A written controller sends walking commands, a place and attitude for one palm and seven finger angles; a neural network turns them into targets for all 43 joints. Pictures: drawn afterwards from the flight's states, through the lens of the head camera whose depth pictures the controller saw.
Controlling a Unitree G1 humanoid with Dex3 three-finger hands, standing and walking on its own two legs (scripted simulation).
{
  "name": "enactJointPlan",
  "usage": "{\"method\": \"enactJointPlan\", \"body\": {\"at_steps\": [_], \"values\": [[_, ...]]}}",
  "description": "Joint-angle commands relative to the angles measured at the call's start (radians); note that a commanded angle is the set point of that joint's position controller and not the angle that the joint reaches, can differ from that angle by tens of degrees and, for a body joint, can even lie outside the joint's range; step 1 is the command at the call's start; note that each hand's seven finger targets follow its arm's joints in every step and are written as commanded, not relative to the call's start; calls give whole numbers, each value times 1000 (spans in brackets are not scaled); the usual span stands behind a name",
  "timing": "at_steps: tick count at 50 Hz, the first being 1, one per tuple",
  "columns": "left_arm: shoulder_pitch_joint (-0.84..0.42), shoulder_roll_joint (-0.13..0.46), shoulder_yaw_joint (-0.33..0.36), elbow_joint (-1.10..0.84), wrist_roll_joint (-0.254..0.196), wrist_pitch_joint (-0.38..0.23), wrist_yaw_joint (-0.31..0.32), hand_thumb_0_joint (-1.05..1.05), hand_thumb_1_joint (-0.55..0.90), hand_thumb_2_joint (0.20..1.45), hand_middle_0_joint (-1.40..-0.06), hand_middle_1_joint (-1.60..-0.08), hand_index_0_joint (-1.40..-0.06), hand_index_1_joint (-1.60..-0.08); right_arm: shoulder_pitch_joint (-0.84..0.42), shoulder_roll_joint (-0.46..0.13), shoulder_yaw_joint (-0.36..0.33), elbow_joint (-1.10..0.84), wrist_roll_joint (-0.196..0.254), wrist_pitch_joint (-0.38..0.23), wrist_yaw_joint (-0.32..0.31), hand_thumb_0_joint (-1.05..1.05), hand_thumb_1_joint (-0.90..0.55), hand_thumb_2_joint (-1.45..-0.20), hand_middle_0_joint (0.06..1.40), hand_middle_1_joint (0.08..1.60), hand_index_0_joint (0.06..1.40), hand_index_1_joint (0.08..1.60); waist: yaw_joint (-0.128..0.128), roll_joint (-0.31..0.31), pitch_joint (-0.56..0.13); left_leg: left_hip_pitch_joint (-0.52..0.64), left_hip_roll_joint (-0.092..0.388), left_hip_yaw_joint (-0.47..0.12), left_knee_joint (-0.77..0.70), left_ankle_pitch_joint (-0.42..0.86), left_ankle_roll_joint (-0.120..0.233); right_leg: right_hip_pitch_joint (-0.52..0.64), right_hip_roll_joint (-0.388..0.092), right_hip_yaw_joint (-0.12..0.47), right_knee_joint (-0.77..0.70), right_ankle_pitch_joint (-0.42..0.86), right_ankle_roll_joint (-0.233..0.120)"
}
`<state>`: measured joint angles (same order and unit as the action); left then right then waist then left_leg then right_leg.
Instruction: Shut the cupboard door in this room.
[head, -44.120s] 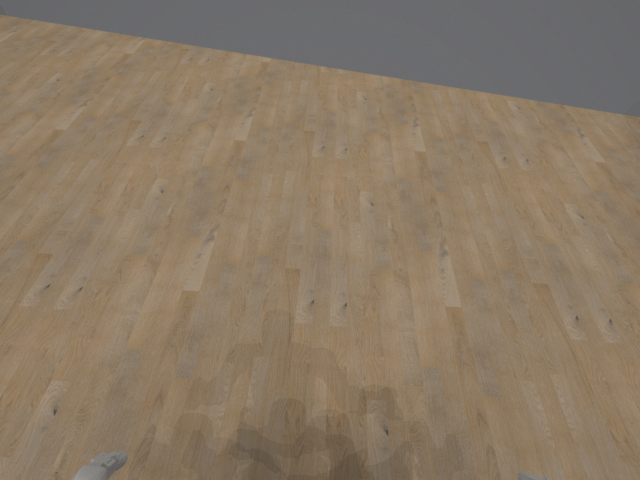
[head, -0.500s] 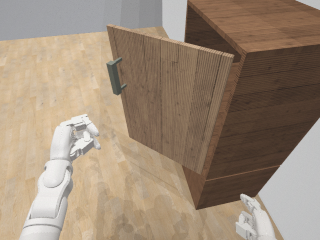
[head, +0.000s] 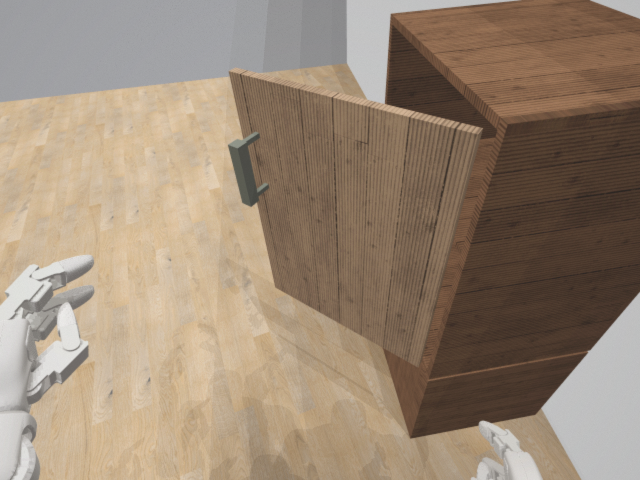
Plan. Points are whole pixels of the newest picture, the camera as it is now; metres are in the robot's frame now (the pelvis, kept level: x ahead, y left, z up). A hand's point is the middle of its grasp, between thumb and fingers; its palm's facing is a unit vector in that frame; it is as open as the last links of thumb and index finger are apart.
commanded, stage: draw the hand back to the body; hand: left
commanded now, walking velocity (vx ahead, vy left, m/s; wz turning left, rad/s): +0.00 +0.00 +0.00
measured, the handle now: (252, 169) +0.63 +0.21 +0.06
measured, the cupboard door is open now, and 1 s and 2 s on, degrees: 46 46 46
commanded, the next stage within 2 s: step back with the hand held close in 0.40 s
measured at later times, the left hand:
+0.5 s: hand (70, 351) +0.19 +0.26 +0.16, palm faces +0.46 -0.79 -0.41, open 7.4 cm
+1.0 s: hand (12, 387) +0.15 +0.30 +0.15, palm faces +0.38 -0.77 -0.51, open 7.4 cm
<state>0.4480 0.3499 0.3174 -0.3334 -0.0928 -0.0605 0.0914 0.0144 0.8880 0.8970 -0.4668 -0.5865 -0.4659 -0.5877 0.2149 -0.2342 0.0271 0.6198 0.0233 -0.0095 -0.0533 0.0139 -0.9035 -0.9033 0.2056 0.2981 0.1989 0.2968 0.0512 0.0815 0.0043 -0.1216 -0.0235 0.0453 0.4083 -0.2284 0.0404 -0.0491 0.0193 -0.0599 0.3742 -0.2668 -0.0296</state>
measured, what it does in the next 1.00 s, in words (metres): shifts its weight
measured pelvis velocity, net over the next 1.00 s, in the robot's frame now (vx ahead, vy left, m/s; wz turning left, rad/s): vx -0.05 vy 0.03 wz -0.01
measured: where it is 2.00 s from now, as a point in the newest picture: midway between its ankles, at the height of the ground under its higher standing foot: outside the picture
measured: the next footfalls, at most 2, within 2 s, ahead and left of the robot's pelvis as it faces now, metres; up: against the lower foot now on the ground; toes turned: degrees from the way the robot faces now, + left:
right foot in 1.78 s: -0.35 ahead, -0.07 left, +0.00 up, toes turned -4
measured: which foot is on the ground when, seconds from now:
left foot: down 0.00-1.00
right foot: down 0.00-1.00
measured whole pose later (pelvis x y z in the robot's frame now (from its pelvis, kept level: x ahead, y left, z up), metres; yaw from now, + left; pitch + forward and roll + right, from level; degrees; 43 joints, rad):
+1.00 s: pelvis -0.05 +0.03 -0.01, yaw -1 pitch +0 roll -1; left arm 0.57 0.45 0.43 -0.46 -0.08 -0.14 0.12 0.01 0.88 0.90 -0.21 -0.30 -0.21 -0.30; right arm 0.18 -0.24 -0.01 0.52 0.03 0.07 -0.08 0.01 -0.90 -0.90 0.20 0.30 0.20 0.30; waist 0.01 0.04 -0.01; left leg -0.32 -0.04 0.07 0.49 -0.19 0.08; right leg -0.26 0.00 -0.04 0.48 -0.23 0.01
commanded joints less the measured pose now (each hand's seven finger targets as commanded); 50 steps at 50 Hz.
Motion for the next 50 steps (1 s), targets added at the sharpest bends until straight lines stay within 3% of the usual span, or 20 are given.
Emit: {"method": "enactJointPlan", "body": {"at_steps": [1, 3, 4, 6, 9, 13, 15, 19, 24, 26, 27, 28, 30, 35, 39, 41, 44, 45, 49, 50], "values": [[4, 223, 185, -264, -5, -83, 24, 0, 900, 900, -200, -300, -200, -300, -157, -90, -42, -176, 2, -77, -12, 0, -900, -900, 200, 300, 200, 300, 15, -17, -93, 56, 30, -45, -24, 289, -10, -35, -26, 35, -45, 294, 16], [-26, 172, 132, -225, 0, -77, 21, 0, 900, 900, -200, -300, -200, -300, -152, -93, -43, -162, 0, -81, -11, 0, -900, -900, 200, 300, 200, 300, -2, -23, -28, 46, 29, -44, -33, 242, -9, -85, -26, 32, -56, 245, 18], [-38, 155, 115, -200, 1, -74, 20, 0, 900, 900, -200, -300, -200, -300, -149, -98, -47, -155, 1, -84, -11, 0, -900, -900, 200, 300, 200, 300, -10, -63, 3, 42, 31, -43, -35, 213, -6, -110, -26, 33, -73, 216, 19], [-93, 151, 101, -187, 4, -75, 24, 0, 900, 900, -200, -300, -200, -300, -145, -105, -51, -153, 2, -84, -18, 0, -900, -900, 200, 300, 200, 300, -17, -63, 16, 43, 31, -49, -45, 164, -3, -129, -27, 33, -73, 157, 21], [-124, 174, 111, -192, 9, -81, 30, 0, 900, 900, -200, -300, -200, -300, -148, -108, -53, -150, 1, -93, -26, 0, -900, -900, 200, 300, 200, 300, -10, -58, -10, 58, 28, -52, -51, 129, 1, -123, -28, 38, -82, 114, 21], [-95, 205, 144, -264, 10, -96, 40, 0, 900, 900, -200, -300, -200, -300, -153, -96, -46, -159, -5, -107, -29, 0, -900, -900, 200, 300, 200, 300, 11, -5, -122, 78, 18, -49, -35, 196, 3, -49, -34, 43, -52, 202, 16], [-77, 215, 153, -277, 7, -91, 40, 0, 900, 900, -200, -300, -200, -300, -156, -92, -40, -159, -7, -110, -28, 0, -900, -900, 200, 300, 200, 300, 14, 11, -121, 70, 17, -47, -31, 220, 0, -33, -38, 48, -56, 236, 17], [-50, 221, 176, -236, 6, -85, 36, 0, 900, 900, -200, -300, -200, -300, -160, -92, -39, -148, -8, -107, -25, 0, -900, -900, 200, 300, 200, 300, 13, -1, -44, 49, 21, -43, -32, 226, -5, -65, -31, 46, -77, 243, 16], [-38, 185, 152, -185, 1, -77, 22, 0, 900, 900, -200, -300, -200, -300, -157, -92, -43, -149, -4, -93, -20, 0, -900, -900, 200, 300, 200, 300, 8, -30, -14, 47, 28, -41, -46, 206, -5, -83, -29, 41, -80, 210, 18], [-45, 179, 144, -196, -2, -79, 20, 0, 900, 900, -200, -300, -200, -300, -156, -92, -45, -156, -3, -88, -19, 0, -900, -900, 200, 300, 200, 300, 7, -52, -36, 51, 28, -41, -44, 211, -1, -73, -31, 42, -69, 222, 22], [-164, 303, 246, -287, 11, -117, 28, 0, 900, 900, -200, -300, -200, -300, -156, -123, -62, -184, 1, -65, -14, 0, -900, -900, 200, 300, 200, 300, -19, -33, -25, -8, 53, -62, 24, 154, 22, -149, -96, 120, -110, 263, 36], [-63, 236, 194, -204, 10, -120, 25, 0, 900, 900, -200, -300, -200, -300, -148, -111, -61, -164, -6, -51, -19, 0, -900, -900, 200, 300, 200, 300, -28, -75, -42, -5, 51, -71, 50, 155, 21, -160, -125, 120, -103, 284, 29], [-22, 220, 172, -216, 17, -123, 23, 0, 900, 900, -200, -300, -200, -300, -157, -106, -61, -174, -8, -35, -18, 0, -900, -900, 200, 300, 200, 300, -28, -93, -78, -10, 50, -63, 62, 189, 17, -147, -141, 110, -73, 372, 36], [58, 246, 203, -283, 11, -126, 36, 0, 900, 900, -200, -300, -200, -300, -149, -116, -75, -203, -1, 8, -27, 0, -900, -900, 200, 300, 200, 300, -35, -34, -196, 2, 73, -63, 63, 375, 14, -100, -122, 78, 26, 501, 48], [85, 300, 257, -321, 5, -126, 46, 0, 900, 900, -200, -300, -200, -300, -147, -125, -82, -227, 1, 30, -37, 0, -900, -900, 200, 300, 200, 300, -33, -41, -213, -26, 88, -80, 54, 425, 9, -97, -102, 74, 62, 487, 40], [106, 281, 244, -315, 2, -124, 47, 0, 900, 900, -200, -300, -200, -300, -139, -123, -81, -240, 4, 41, -40, 0, -900, -900, 200, 300, 200, 300, -36, -43, -200, -63, 98, -93, 42, 423, 8, -92, -94, 73, 82, 452, 35], [130, 291, 261, -302, 0, -126, 50, 0, 900, 900, -200, -300, -200, -300, -137, -136, -86, -243, 2, 39, -43, 0, -900, -900, 200, 300, 200, 300, -33, -17, -181, -107, 115, -115, 0, 350, 12, -102, -73, 69, 92, 345, 37], [138, 267, 239, -295, 0, -128, 48, 0, 900, 900, -200, -300, -200, -300, -134, -129, -81, -246, 4, 39, -43, 0, -900, -900, 200, 300, 200, 300, -35, -16, -172, -143, 125, -130, -20, 307, 16, -91, -68, 69, 103, 300, 38], [104, 275, 250, -299, 15, -145, 51, 0, 900, 900, -200, -300, -200, -300, -139, -150, -87, -246, 2, 20, -44, 0, -900, -900, 200, 300, 200, 300, -35, 8, -122, -322, 153, -178, -108, -42, 42, -38, -41, 82, 128, 145, 42], [94, 251, 229, -297, 19, -150, 51, 0, 900, 900, -200, -300, -200, -300, -134, -145, -81, -249, 4, 15, -45, 0, -900, -900, 200, 300, 200, 300, -39, 13, -100, -395, 161, -195, -134, -141, 51, -10, -41, 86, 149, 114, 41]]}}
